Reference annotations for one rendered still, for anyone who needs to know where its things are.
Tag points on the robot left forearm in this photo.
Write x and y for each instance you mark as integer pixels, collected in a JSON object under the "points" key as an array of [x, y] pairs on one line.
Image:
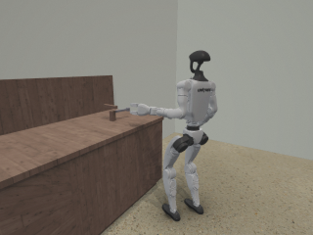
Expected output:
{"points": [[164, 112]]}

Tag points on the left robot upper arm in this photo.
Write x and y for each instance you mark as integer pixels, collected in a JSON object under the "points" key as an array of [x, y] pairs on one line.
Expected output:
{"points": [[183, 87]]}

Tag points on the robot right thigh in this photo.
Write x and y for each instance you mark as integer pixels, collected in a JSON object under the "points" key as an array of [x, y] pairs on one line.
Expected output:
{"points": [[190, 153]]}

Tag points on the tap lever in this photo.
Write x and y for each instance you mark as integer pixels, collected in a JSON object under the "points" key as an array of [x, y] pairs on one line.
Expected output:
{"points": [[123, 110]]}

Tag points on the counter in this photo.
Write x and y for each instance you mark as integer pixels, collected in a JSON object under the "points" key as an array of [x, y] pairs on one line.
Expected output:
{"points": [[69, 164]]}

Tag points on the right robot upper arm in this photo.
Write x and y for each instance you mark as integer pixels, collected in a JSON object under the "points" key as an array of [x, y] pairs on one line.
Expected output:
{"points": [[212, 108]]}

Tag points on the robot left hand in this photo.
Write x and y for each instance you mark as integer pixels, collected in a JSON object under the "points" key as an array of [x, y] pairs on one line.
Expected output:
{"points": [[142, 110]]}

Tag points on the robot right forearm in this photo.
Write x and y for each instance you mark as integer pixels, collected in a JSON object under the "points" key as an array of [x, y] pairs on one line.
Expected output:
{"points": [[206, 119]]}

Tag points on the right robot foot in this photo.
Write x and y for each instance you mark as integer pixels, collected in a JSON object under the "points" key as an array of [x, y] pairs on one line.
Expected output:
{"points": [[190, 203]]}

